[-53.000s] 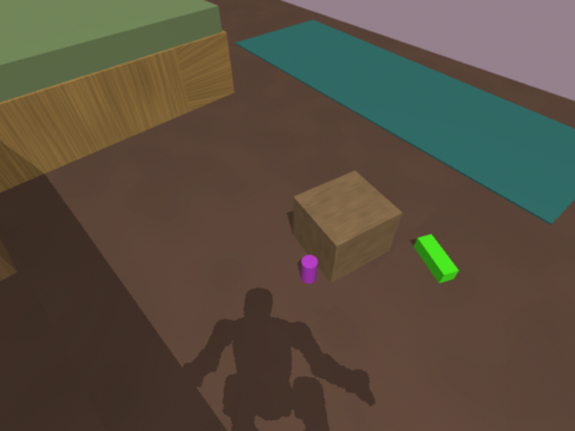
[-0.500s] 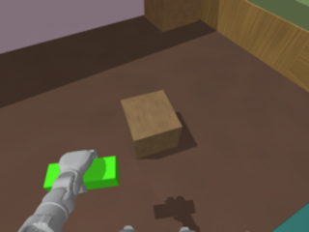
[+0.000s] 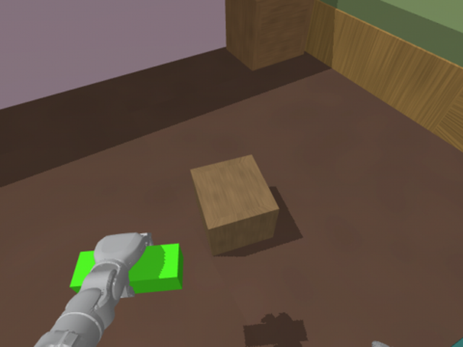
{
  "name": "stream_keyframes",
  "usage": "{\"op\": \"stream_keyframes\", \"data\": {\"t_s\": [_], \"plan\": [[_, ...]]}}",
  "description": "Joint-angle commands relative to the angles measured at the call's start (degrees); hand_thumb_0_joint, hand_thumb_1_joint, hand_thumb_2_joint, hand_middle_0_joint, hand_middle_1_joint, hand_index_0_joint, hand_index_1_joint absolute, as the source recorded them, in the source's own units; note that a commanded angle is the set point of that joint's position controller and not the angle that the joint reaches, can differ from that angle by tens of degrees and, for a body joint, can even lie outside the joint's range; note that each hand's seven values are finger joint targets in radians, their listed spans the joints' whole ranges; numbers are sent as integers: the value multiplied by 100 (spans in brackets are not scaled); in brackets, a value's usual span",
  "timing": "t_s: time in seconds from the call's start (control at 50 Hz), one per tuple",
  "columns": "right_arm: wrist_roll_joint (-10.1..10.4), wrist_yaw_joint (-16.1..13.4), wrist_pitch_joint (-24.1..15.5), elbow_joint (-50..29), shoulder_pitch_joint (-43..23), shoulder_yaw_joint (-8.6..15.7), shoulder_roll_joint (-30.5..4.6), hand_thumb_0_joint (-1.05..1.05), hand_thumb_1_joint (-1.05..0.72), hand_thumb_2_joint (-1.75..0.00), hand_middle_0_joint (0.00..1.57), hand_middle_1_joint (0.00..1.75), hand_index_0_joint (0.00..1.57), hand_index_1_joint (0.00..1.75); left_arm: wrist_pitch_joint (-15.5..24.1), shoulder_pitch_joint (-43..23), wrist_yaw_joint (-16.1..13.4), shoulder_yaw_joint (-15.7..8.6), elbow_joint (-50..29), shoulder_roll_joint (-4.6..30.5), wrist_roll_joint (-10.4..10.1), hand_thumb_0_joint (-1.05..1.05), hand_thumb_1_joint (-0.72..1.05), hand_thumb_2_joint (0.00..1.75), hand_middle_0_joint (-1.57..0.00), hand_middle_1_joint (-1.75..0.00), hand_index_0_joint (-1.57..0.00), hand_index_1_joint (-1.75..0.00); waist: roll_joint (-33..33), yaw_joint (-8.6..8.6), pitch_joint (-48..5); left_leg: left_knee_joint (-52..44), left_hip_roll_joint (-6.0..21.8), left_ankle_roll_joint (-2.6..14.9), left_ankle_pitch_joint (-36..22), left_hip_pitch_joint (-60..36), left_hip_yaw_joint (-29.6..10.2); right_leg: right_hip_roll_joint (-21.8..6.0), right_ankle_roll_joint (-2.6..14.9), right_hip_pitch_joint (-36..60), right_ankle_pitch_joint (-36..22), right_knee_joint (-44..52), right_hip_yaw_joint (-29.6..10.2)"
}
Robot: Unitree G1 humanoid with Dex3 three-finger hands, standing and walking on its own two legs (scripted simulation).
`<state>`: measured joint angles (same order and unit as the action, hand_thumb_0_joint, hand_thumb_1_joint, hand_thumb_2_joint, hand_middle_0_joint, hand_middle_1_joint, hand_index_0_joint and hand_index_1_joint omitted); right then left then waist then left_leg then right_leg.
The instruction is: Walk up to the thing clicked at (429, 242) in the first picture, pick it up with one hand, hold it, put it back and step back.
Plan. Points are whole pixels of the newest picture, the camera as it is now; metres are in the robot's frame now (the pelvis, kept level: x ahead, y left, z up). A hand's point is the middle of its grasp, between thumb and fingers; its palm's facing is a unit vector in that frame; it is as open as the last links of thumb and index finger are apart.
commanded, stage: hold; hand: left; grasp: from above
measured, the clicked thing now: (131, 270) +0.31 +0.22 -0.11
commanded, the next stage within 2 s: crouch in 1.58 s
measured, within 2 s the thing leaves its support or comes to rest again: neither
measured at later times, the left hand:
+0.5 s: hand (124, 272) +0.29 +0.22 -0.06, palm faces -0.48 -0.06 -0.88, open 10.4 cm
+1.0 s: hand (120, 274) +0.28 +0.22 -0.04, palm faces -0.47 -0.06 -0.88, open 10.4 cm
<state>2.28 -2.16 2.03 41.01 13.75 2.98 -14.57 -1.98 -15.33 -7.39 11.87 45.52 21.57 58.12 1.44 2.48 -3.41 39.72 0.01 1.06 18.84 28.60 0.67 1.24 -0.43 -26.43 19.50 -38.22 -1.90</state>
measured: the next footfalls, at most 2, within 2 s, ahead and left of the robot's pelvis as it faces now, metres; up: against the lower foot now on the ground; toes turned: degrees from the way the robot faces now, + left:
none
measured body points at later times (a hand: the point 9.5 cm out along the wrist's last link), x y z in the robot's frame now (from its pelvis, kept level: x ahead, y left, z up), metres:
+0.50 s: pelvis +0.00 +0.00 +0.01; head +0.03 -0.01 +0.46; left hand +0.31 +0.22 -0.01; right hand +0.11 -0.27 -0.11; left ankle +0.01 +0.11 -0.72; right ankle -0.01 -0.13 -0.72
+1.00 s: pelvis +0.00 -0.01 +0.02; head +0.01 -0.02 +0.47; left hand +0.30 +0.22 +0.01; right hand +0.13 -0.27 -0.10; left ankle +0.01 +0.10 -0.72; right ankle -0.01 -0.13 -0.72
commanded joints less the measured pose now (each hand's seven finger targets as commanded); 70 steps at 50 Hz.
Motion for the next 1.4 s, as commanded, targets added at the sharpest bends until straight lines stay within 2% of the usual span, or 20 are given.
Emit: {"op": "stream_keyframes", "data": {"t_s": [0.0,0.04,0.08,0.14,0.42,0.5,0.74,0.76,0.8,0.84,1.0,1.02,1.04,1.08,1.14,1.18,1.22,1.26,1.34,1.38], "plan": [[14,-54,-211,-614,-59,257,-894,0,-89,-90,20,30,20,30,19,-2018,-266,-529,-1339,1237,-10,0,48,98,-81,-95,-83,-92,156,3,-1746,-491,-88,-63,-1804,-1494,-30,114,94,543,-1676,605,83],[8,-42,-221,-585,-11,264,-900,0,-89,-90,20,30,20,30,6,-2066,-221,-450,-1346,1142,-23,0,48,100,-82,-95,-84,-93,197,45,-1728,-511,-48,-66,-1992,-1574,-49,140,106,513,-1779,592,113],[19,-34,-212,-628,-23,275,-920,0,-89,-90,20,30,20,30,-4,-1948,-205,-565,-1383,1286,0,0,49,101,-84,-94,-85,-93,194,-62,-1675,-590,-50,-75,-2029,-1592,-55,140,125,621,-1768,644,125],[18,-29,-210,-641,-94,266,-897,0,-89,-90,20,30,20,30,26,-2003,-120,-518,-1453,1260,7,0,49,103,-83,-94,-85,-93,277,-55,-1696,-661,-50,-75,-2048,-1680,-32,143,126,683,-1801,702,108],[33,-37,-151,-760,-285,232,-907,0,-89,-90,20,30,20,30,98,-2024,14,-584,-1659,1361,-21,0,51,103,-85,-95,-87,-94,237,-82,-1488,-988,-48,-82,-1701,-1882,-36,114,124,882,-1519,1014,103],[38,-35,-144,-778,-313,227,-877,0,-89,-90,20,30,20,30,104,-1912,58,-555,-1826,1311,16,0,48,104,-84,-94,-85,-93,292,-118,-1584,-974,-57,-63,-2024,-2036,2,104,130,957,-1791,1024,89],[58,-64,-88,-881,-547,184,-851,0,-89,-90,20,30,20,30,150,-1811,248,-558,-1876,1326,-61,0,51,103,-86,-95,-87,-94,124,-168,-1249,-1194,-93,-28,-1602,-1943,-2,61,93,1125,-1480,1276,67],[57,-72,-85,-898,-554,184,-858,0,-89,-90,20,30,20,30,165,-1851,252,-672,-1962,1451,-56,0,50,102,-85,-96,-86,-94,158,-189,-1298,-1202,-105,-22,-1590,-1973,15,52,90,1165,-1470,1303,51],[62,-68,-81,-899,-570,173,-846,0,-89,-90,20,30,20,30,147,-1726,269,-574,-1932,1318,-51,0,51,100,-85,-95,-87,-93,138,-175,-1307,-1213,-87,-43,-1673,-2040,-5,64,101,1177,-1517,1280,67],[60,-80,-82,-898,-562,183,-859,0,-89,-90,20,30,20,30,171,-1906,266,-701,-2164,1480,-45,0,51,102,-84,-96,-86,-94,268,-188,-1418,-1213,-83,-47,-1736,-2086,1,70,108,1219,-1583,1275,61],[87,-97,-63,-934,-680,159,-835,0,-89,-90,20,30,20,30,160,-1893,373,-580,-2310,1400,-59,0,52,102,-84,-98,-87,-96,138,-207,-1409,-1279,-92,-17,-1927,-2242,16,54,91,1317,-1785,1357,71],[88,-90,-64,-913,-642,154,-820,0,-89,-90,20,30,20,30,142,-1822,404,-479,-2213,1251,-70,0,51,104,-84,-99,-86,-96,114,-146,-1366,-1278,-100,-8,-1931,-2230,35,51,90,1309,-1812,1359,58],[87,-94,-63,-901,-642,163,-828,0,-89,-90,20,30,20,30,137,-1810,418,-584,-2204,1337,-102,0,51,104,-84,-98,-86,-96,120,-182,-1357,-1299,-83,-17,-1968,-2247,26,60,95,1336,-1823,1360,78],[86,-91,-53,-863,-652,150,-830,0,-89,-90,20,30,20,30,122,-1783,450,-463,-2014,1244,-82,0,49,103,-83,-96,-85,-94,100,-144,-1203,-1339,-45,-43,-1916,-2233,-16,88,113,1253,-1715,1359,116],[89,-93,-34,-928,-711,138,-815,0,-89,-90,20,30,20,30,145,-1646,449,-725,-1991,1469,-73,0,48,102,-82,-97,-84,-95,123,-268,-1129,-1385,-82,-28,-1746,-2090,7,58,110,1328,-1571,1427,89],[91,-86,-39,-974,-761,120,-794,0,-90,-90,20,30,20,30,154,-1571,505,-549,-1941,1285,-63,0,50,102,-83,-99,-85,-96,-38,-209,-1029,-1392,-99,-4,-1667,-2041,5,50,94,1305,-1507,1452,72],[94,-98,-31,-949,-763,133,-797,0,-89,-90,20,30,20,30,201,-1706,501,-696,-2074,1464,-45,0,50,100,-83,-96,-85,-94,119,-245,-1172,-1380,-115,-10,-1702,-2098,19,32,97,1344,-1549,1435,51],[81,-99,-34,-949,-718,140,-796,0,-89,-90,20,30,20,30,244,-1903,502,-555,-2261,1342,-52,0,51,102,-84,-98,-86,-96,239,-169,-1334,-1370,-87,-35,-1777,-2276,11,54,117,1268,-1600,1394,59],[69,-107,-31,-886,-678,161,-836,0,-89,-90,20,30,20,30,255,-2013,339,-757,-2185,1541,-44,0,51,104,-86,-97,-87,-96,204,-208,-1414,-1343,-52,-66,-1942,-2307,-27,81,127,1317,-1712,1361,110],[74,-100,-42,-893,-692,154,-806,0,-89,-90,20,30,20,30,251,-2077,309,-640,-2293,1429,-18,0,50,104,-84,-98,-86,-96,372,-193,-1427,-1358,-73,-71,-1887,-2373,6,59,141,1248,-1677,1387,87]]}}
